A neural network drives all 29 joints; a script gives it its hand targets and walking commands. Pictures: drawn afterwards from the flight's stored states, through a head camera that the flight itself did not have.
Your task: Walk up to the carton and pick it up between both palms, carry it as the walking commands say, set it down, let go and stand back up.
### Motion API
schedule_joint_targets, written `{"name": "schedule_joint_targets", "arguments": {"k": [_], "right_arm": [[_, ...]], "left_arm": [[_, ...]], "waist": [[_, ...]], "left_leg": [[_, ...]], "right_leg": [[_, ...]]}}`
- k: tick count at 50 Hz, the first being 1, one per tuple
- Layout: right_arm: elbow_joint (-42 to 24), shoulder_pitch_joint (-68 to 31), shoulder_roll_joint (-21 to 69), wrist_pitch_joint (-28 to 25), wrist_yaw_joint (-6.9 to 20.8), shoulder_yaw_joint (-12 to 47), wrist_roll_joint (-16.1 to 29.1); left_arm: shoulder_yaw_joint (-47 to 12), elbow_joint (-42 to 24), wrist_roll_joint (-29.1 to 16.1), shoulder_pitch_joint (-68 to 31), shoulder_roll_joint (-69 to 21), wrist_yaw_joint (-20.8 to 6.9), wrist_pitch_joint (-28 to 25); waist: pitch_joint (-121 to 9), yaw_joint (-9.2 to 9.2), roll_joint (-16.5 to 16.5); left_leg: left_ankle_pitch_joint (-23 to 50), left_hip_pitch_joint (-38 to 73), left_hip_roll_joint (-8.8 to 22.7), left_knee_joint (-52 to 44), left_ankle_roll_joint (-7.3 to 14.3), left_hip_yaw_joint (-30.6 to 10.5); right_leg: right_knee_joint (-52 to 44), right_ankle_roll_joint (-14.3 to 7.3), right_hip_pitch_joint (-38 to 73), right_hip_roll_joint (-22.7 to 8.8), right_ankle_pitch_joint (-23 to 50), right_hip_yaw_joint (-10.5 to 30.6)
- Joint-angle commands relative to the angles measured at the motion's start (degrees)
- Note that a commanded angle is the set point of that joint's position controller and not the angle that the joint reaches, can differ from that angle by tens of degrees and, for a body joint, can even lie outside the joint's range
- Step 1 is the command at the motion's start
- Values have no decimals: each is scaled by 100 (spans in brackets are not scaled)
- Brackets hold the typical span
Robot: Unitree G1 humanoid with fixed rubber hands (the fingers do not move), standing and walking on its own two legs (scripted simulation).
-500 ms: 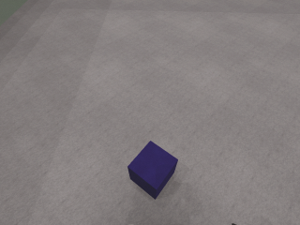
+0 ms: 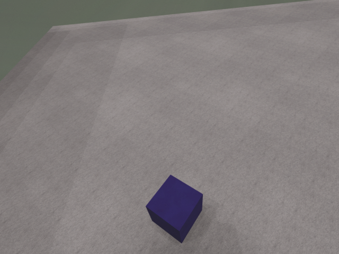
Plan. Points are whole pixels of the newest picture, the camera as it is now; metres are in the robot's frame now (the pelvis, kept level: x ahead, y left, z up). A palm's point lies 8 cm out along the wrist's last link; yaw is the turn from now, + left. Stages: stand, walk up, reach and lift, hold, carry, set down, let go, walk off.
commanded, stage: walk up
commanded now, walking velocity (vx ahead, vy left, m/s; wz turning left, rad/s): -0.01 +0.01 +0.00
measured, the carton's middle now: (175, 208) +0.50 +0.04 -0.66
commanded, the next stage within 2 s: none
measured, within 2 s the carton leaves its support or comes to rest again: neither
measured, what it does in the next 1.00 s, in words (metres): steps on the spot: left foot, then right foot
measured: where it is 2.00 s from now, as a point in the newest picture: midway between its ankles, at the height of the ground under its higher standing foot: outside the picture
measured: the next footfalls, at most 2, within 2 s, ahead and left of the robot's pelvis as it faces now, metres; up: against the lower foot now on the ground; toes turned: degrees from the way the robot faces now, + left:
left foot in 0.46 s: -0.07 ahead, +0.15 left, +0.00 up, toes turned +9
right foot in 0.92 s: +0.12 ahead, -0.08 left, +0.00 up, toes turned -6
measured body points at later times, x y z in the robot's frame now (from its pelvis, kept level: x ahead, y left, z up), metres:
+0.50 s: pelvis -0.05 +0.05 +0.01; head -0.06 +0.06 +0.46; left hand -0.10 +0.30 -0.15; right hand -0.08 -0.18 -0.15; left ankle -0.11 +0.14 -0.74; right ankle +0.01 -0.08 -0.72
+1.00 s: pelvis +0.03 +0.03 +0.00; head +0.07 +0.02 +0.44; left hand +0.10 +0.25 -0.15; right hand -0.09 -0.16 -0.15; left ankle -0.09 +0.14 -0.71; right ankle +0.08 -0.07 -0.73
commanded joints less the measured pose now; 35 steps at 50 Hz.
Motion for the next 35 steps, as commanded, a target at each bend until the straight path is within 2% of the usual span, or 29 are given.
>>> {"name": "schedule_joint_targets", "arguments": {"k": [1,2,4,7,8,9,11,12,13,14,15,16,18,19,20,21,22,23,24,25,26,27,28,29,30,32,34,35], "right_arm": [[94,542,-328,90,113,-90,-36],[236,699,-317,67,126,-90,-42],[344,668,-288,48,97,-100,-34],[280,474,-311,77,43,-144,20],[265,539,-285,65,43,-149,50],[379,596,-165,49,33,-107,54],[507,694,-86,37,-11,-62,61],[557,716,-208,49,-20,-111,20],[566,923,-293,20,73,-149,-104],[428,794,-391,2,161,-180,-171],[342,631,-277,-53,218,-183,-199],[267,559,-155,-136,237,-178,-172],[266,862,54,-320,253,-108,-26],[320,1070,-12,-362,252,-121,3],[458,1450,41,-377,223,-97,17],[690,1983,170,-386,167,-51,37],[850,2363,152,-386,94,-32,8],[868,2650,-68,-464,30,-26,-80],[586,2235,-713,-532,-31,-81,-104],[579,2070,-1066,-475,-66,-225,-123],[451,1632,-864,-506,-62,-150,-129],[380,1265,-690,-575,-26,-66,-102],[313,1103,-631,-636,9,-41,-93],[383,1282,-436,-691,30,3,-84],[466,1507,-301,-730,67,42,-60],[598,1931,-108,-776,115,85,-56],[653,2239,-39,-844,119,103,-67],[695,2413,-67,-876,119,100,-63]], "left_arm": [[69,-173,5,-80,688,-19,-144],[83,-148,9,-43,707,-17,-167],[126,-79,-33,169,764,-32,-204],[213,-19,-51,435,933,-35,-250],[217,1,-39,454,926,-34,-263],[213,77,-37,476,872,-41,-254],[191,153,36,589,735,-63,-212],[259,171,90,705,870,-66,-200],[423,374,61,1199,1133,-88,-163],[523,422,45,1397,1359,-84,-109],[514,407,48,1230,1261,-82,-80],[459,398,41,1001,1047,-106,-104],[417,429,-4,519,838,-98,-123],[448,492,-34,497,903,-61,-103],[485,516,-72,398,939,-40,-56],[549,493,-93,242,1009,-44,1],[576,458,-78,89,919,-68,42],[499,308,-40,131,491,-133,33],[422,247,42,-10,259,-162,25],[499,98,90,-289,691,-253,39],[514,63,95,-177,719,-374,13],[504,219,135,184,620,-424,-6],[449,389,153,620,436,-451,-9],[452,413,182,756,497,-475,19],[440,350,151,703,516,-495,52],[396,264,57,421,552,-481,99],[366,243,24,299,603,-431,96],[343,229,14,192,575,-405,93]], "waist": [[433,-66,-1351],[259,-83,-1176],[132,2,-914],[-6,183,-1043],[62,154,-1119],[-55,191,-1284],[-11,241,-1203],[100,299,-1172],[-228,371,-1231],[-71,447,-1313],[168,378,-1283],[305,338,-1437],[94,20,-1820],[-52,-85,-1677],[-16,-250,-1563],[113,-486,-1222],[337,-649,-815],[341,-638,717],[699,-489,763],[1095,-365,347],[1253,-80,48],[1182,169,-129],[995,292,120],[842,252,351],[874,218,582],[837,53,763],[753,7,781],[627,-90,898]], "left_leg": [[43,38,139,877,-108,-648],[112,181,147,840,-142,-619],[87,113,31,835,-239,-560],[28,-119,46,789,-444,-612],[61,-123,69,717,-467,-638],[-1,-14,101,615,-470,-625],[-175,118,93,124,-495,-465],[-242,37,20,235,-491,-303],[-631,-226,44,578,-507,-206],[-633,-463,165,833,-560,-265],[-485,-550,211,886,-528,-302],[-398,-473,245,662,-509,-308],[-574,669,-22,-167,-350,110],[-606,1133,-153,-620,-250,310],[-244,1631,-243,-1242,-223,476],[268,2155,-367,-2050,-214,765],[266,2489,-277,-2557,-223,688],[-970,2801,1156,-3219,-82,-1180],[-2168,2238,2647,-3746,141,-2740],[-2565,1052,2916,-3990,441,-3190],[-1684,847,2606,-3839,319,-2888],[-518,1022,2192,-3573,60,-2104],[212,1051,1829,-3383,-81,-1410],[575,1009,1646,-3308,-139,-1054],[589,1011,1540,-3302,-163,-948],[1520,1314,1411,-3143,-190,-726],[3329,1540,1476,-2850,-168,-497],[4063,1822,1447,-2694,-160,-341]], "right_leg": [[-2022,-357,-586,-1401,700,1508],[-1962,-378,-450,-1333,836,1354],[-1878,-253,-18,-1303,811,1362],[-1856,-104,457,-1510,757,1586],[-1834,-67,438,-1496,827,1524],[-1820,-74,503,-1424,578,1402],[-1855,-126,488,-1428,178,1399],[-1919,-152,416,-1588,-164,1653],[-2228,-253,771,-1959,-2088,2304],[-2480,-258,686,-2206,-2960,2751],[-2595,-272,431,-2195,-2864,2746],[-2613,-249,219,-2005,-2433,2403],[-2506,-125,-451,-1251,-1497,1154],[-2374,-112,-651,-1088,-1443,821],[-2087,-87,-915,-939,-1620,617],[-1605,-4,-1298,-707,-1997,307],[-850,212,-1796,-469,-2260,2],[857,309,-2739,-272,-1906,-258],[1746,452,-3566,-137,-1161,195],[2019,478,-3347,-464,-412,897],[2328,505,-3095,-494,237,1128],[2567,518,-3040,-422,458,1055],[2902,553,-2843,-400,544,801],[3120,532,-2657,-417,726,585],[3162,563,-2662,-402,845,500],[3087,607,-2846,-418,1112,397],[2946,633,-2881,-400,1181,306],[2873,642,-2892,-372,1114,177]]}}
